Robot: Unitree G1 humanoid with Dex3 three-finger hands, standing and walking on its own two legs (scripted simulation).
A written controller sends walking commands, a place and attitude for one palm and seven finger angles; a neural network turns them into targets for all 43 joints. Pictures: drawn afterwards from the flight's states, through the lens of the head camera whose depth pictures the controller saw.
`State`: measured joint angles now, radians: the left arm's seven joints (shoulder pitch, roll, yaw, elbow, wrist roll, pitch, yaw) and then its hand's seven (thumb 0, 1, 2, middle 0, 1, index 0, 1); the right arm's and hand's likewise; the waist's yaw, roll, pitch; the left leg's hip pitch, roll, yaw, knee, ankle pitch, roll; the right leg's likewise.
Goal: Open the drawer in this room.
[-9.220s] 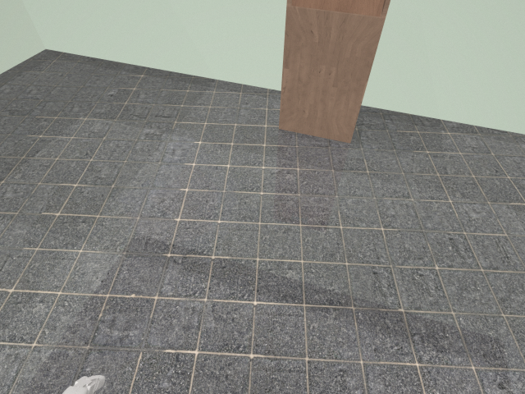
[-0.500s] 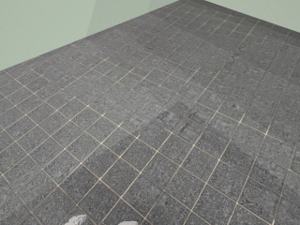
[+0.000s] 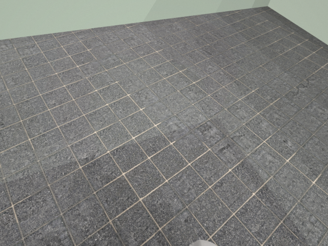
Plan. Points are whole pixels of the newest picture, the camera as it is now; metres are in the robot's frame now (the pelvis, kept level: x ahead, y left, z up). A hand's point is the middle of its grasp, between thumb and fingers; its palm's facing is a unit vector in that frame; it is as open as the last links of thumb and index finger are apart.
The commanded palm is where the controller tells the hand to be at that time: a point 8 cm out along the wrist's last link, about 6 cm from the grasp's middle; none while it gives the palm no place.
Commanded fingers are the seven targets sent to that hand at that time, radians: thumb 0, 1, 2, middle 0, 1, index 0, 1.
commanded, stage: turn or walk to find it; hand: left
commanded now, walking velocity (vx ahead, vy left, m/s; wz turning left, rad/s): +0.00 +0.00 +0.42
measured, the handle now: out of the picture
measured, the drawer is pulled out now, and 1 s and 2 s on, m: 0.00 0.00 0.00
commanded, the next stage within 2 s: none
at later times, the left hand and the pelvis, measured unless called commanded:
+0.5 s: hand out of the picture +0.03 +0.15 -0.14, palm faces +0.22 -0.94 -0.27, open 7.4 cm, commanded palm none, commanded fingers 0.00 0.90 0.90 -0.20 -0.30 -0.20 -0.30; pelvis -0.02 -0.05 +0.01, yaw +13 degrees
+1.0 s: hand out of the picture -0.10 +0.20 -0.16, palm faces +0.46 -0.85 -0.25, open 7.4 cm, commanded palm none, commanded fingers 0.00 0.90 0.90 -0.20 -0.30 -0.20 -0.30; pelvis -0.05 -0.01 +0.01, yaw +24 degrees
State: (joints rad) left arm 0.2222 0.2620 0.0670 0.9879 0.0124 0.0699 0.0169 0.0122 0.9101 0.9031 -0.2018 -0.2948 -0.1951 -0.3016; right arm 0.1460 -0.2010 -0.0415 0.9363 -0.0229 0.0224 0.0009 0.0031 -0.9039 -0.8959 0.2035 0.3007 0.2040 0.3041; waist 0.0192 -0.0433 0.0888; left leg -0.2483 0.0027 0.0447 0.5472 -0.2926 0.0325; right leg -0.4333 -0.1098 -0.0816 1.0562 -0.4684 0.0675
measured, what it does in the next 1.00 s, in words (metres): steps on the spot, turning left: right foot, then left foot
